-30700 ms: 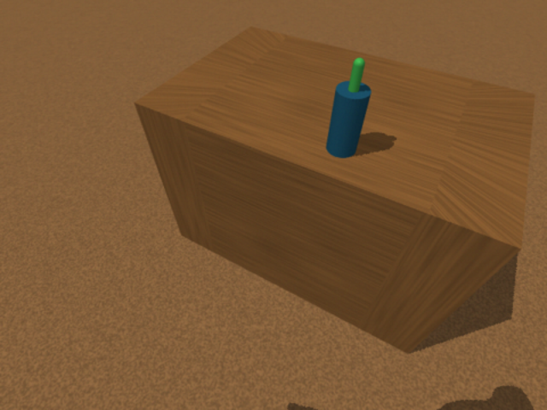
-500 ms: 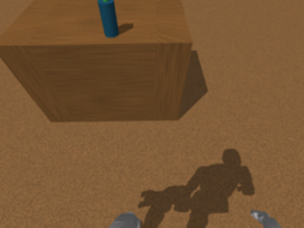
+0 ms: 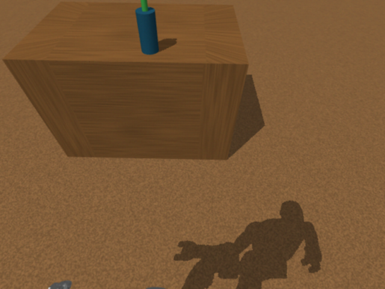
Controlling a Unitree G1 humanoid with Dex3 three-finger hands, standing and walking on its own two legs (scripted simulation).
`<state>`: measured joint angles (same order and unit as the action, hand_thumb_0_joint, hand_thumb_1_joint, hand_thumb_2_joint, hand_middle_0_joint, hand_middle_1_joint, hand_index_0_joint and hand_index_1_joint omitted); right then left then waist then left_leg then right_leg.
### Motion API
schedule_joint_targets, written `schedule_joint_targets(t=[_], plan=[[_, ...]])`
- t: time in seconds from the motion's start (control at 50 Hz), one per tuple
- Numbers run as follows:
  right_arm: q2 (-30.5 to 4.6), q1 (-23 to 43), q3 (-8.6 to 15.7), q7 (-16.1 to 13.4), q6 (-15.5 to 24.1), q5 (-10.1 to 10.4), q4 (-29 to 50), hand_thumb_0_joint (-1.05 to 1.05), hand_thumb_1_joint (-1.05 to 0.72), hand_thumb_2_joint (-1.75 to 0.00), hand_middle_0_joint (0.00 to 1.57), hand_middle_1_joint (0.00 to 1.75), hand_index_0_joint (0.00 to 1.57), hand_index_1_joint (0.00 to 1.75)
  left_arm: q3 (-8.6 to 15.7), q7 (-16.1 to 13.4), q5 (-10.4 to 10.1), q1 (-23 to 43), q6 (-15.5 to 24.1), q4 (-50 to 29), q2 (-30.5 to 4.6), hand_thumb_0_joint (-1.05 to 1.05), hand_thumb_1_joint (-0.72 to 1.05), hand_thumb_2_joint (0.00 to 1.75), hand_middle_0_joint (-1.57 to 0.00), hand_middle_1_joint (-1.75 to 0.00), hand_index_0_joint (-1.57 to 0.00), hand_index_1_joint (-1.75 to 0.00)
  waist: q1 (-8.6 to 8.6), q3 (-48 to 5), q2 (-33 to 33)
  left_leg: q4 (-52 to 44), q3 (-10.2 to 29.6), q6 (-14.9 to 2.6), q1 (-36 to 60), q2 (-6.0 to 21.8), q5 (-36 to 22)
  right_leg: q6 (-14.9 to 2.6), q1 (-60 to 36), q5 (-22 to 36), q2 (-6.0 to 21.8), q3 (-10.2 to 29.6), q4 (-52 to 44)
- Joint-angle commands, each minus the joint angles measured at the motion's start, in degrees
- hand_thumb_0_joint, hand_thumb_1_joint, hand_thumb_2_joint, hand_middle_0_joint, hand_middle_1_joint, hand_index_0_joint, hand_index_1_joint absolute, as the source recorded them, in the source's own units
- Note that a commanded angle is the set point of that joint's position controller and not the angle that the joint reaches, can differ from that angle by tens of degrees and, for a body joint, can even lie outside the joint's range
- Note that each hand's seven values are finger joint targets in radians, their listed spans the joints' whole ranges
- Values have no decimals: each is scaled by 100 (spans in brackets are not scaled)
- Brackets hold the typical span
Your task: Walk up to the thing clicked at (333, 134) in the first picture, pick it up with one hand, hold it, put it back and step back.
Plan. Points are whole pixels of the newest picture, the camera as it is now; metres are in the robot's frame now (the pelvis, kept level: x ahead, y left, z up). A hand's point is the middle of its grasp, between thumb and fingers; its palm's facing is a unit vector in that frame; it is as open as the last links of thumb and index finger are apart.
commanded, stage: step back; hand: left
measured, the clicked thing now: (146, 23) +1.07 +0.20 +0.05
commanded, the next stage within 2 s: stand in 0.38 s
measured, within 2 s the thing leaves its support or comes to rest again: neither
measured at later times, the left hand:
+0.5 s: hand out of the picture +0.13 +0.27 -0.15, palm faces +0.00 -0.94 -0.34, open 7.4 cm
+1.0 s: hand out of the picture +0.08 +0.26 -0.14, palm faces -0.03 -0.94 -0.33, open 7.4 cm
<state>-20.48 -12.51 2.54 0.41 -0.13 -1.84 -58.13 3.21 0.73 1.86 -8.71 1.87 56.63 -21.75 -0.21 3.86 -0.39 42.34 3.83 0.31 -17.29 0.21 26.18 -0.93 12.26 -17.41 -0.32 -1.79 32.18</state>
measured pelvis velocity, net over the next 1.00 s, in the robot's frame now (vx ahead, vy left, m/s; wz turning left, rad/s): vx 0.00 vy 0.01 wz -0.01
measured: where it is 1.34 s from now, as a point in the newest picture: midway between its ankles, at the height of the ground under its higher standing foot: outside the picture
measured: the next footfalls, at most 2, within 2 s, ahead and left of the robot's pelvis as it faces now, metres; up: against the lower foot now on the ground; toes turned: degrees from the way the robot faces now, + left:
none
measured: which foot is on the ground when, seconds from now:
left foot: down 0.00-1.00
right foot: down 0.00-1.00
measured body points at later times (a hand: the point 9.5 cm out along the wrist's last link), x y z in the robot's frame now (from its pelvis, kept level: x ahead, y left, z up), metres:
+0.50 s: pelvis +0.04 +0.02 +0.01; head +0.05 +0.02 +0.46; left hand +0.12 +0.32 -0.12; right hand +0.16 -0.28 -0.11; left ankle +0.04 +0.13 -0.73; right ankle +0.00 -0.12 -0.73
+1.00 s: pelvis +0.00 +0.01 +0.02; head +0.00 +0.01 +0.47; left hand +0.08 +0.31 -0.11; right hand +0.06 -0.30 -0.12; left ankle +0.04 +0.13 -0.73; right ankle +0.00 -0.12 -0.73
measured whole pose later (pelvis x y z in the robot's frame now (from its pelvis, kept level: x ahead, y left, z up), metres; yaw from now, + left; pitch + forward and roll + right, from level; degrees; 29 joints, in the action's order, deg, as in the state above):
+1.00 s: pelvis +0.00 +0.01 +0.02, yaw +0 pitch -4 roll +0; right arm -20.0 -6.4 0.6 1.1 0.4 -0.9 -66.1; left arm 0.3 0.7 0.3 -6.4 0.9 65.2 -20.1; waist 0.7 3.6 -0.1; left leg 18.6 -0.7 1.0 -8.0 1.6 7.1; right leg 0.3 4.9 -10.4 0.1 0.2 18.7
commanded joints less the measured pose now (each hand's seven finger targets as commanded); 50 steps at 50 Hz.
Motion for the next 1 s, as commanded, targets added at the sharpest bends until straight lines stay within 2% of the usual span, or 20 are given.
schedule_joint_targets(t=[0.0,0.06,0.08,0.1,0.12,0.14,0.16,0.2,0.24,0.28,0.34,0.36,0.4,0.48,0.54,0.58,0.62,0.8,0.86,0.98], plan=[[-1100,244,275,-75,245,43,420,0,-90,-90,20,30,20,30,314,-130,29,341,144,-431,-1478,0,90,90,-20,-30,-20,-30,-126,54,670,1,11,-62,-726,266,133,-1047,-193,670,1783,1777,-1268],[-968,-156,289,-65,312,5,168,0,-90,-90,20,30,20,30,203,-77,-48,634,47,-465,-1343,0,90,90,-20,-30,-20,-30,184,-342,748,-1748,-499,-55,644,-44,-1399,-560,110,1731,1107,737,-408],[-1090,-106,342,-96,327,-23,177,0,-90,-90,20,30,20,30,112,-68,-67,507,26,-492,-1167,0,90,90,-20,-30,-20,-30,168,-499,482,-1894,-116,-159,1111,188,-2040,-340,333,1937,908,554,-21],[-1336,38,362,-129,351,-53,238,0,-90,-90,20,30,20,30,40,-67,-133,457,-7,-524,-936,0,90,90,-20,-30,-20,-30,87,-617,-229,-2186,975,-389,1146,999,-2364,-71,610,1294,443,234,431],[-1632,363,355,-113,342,7,321,0,-90,-90,20,30,20,30,77,-84,-199,389,-71,-428,-1000,0,90,90,-20,-30,-20,-30,-49,-592,-504,-2237,1622,-961,654,1593,-2024,30,384,-465,126,158,468],[-1641,531,355,-97,333,29,317,0,-90,-90,20,30,20,30,88,-102,-150,372,-73,-344,-1057,0,90,90,-20,-30,-20,-30,-85,-510,-493,-2206,1623,-1120,470,1683,-2067,-9,120,-862,180,257,310],[-1541,640,309,-91,322,14,281,0,-90,-90,20,30,20,30,68,-103,-118,397,-48,-308,-998,0,90,90,-20,-30,-20,-30,-140,-504,-482,-2093,1298,-951,571,1521,-2482,-43,56,-573,226,299,-80],[-1318,935,229,-97,295,48,324,0,-90,-90,20,30,20,30,77,-125,-125,120,32,-95,-1096,0,90,90,-20,-30,-20,-30,-252,-599,-586,-1698,576,-485,377,1019,-2989,-81,-519,803,436,529,-614],[-1159,874,207,-110,267,89,271,0,-90,-90,20,30,20,30,133,-123,-115,196,73,-49,-1333,0,90,90,-20,-30,-20,-30,-102,-654,-190,-1353,40,-199,292,526,-2693,-220,-741,1623,716,867,-743],[-1174,807,223,-120,265,66,162,0,-90,-90,20,30,20,30,127,-137,-127,369,63,-115,-1293,0,90,90,-20,-30,-20,-30,-19,-800,-161,-1414,-16,-196,616,529,-2910,-266,-662,1959,787,812,-627],[-1171,934,215,-109,262,81,96,0,-90,-90,20,30,20,30,71,-155,-128,454,40,-63,-1163,0,90,90,-20,-30,-20,-30,-37,-858,-179,-1558,93,-339,903,703,-3360,-134,-543,1932,624,549,-598],[-1176,915,149,-98,273,155,73,0,-90,-90,20,30,20,30,-45,-136,-232,351,41,109,-953,0,90,90,-20,-30,-20,-30,3,-896,-166,-1701,221,-329,1299,776,-3974,-67,-531,2400,655,649,-758],[-1212,904,140,-111,276,158,10,0,-90,-90,20,30,20,30,-41,-151,-223,382,28,145,-1019,0,90,90,-20,-30,-20,-30,30,-940,-168,-1767,195,-295,1509,829,-4419,-26,-609,2511,632,575,-790],[-1155,1133,113,-124,234,168,-17,0,-90,-90,20,30,20,30,-48,-164,-187,474,17,248,-1046,0,90,90,-20,-30,-20,-30,21,-969,-48,-1891,68,-217,1706,780,-4204,-17,-727,2724,709,585,-1046],[-1138,1230,78,-106,217,176,-69,0,-90,-90,20,30,20,30,-69,-146,-175,580,20,300,-1024,0,90,90,-20,-30,-20,-30,32,-774,-16,-2165,60,-167,1556,755,-3651,24,-751,2256,701,620,-1292],[-1119,1300,85,-93,195,174,-90,0,-90,-90,20,30,20,30,-75,-153,-161,596,37,356,-1036,0,90,90,-20,-30,-20,-30,48,-793,63,-2193,41,-166,1570,746,-3440,18,-822,2343,770,649,-1415],[-1075,1332,54,-77,182,175,-136,0,-90,-90,20,30,20,30,-76,-148,-155,601,36,394,-1042,0,90,90,-20,-30,-20,-30,34,-560,104,-2359,46,-133,1449,713,-2936,41,-670,1884,741,664,-1587],[-1122,1270,34,-38,200,135,-276,0,-90,-90,20,30,20,30,-56,-104,-135,665,25,476,-1088,0,90,90,-20,-30,-20,-30,17,-307,11,-2781,127,-76,1057,693,-1717,20,-552,677,730,735,-1837],[-1146,1162,37,-19,211,130,-333,0,-90,-90,20,30,20,30,-68,-80,-132,618,20,503,-1072,0,90,90,-20,-30,-20,-30,38,-261,-43,-2807,160,-69,1123,686,-1425,0,-317,314,726,772,-1895],[-1144,1006,39,-4,200,115,-399,0,-90,-90,20,30,20,30,-82,-76,-134,556,27,492,-1088,0,90,90,-20,-30,-20,-30,54,-314,7,-2730,160,-95,1104,672,-1379,-23,-207,132,737,846,-1952]])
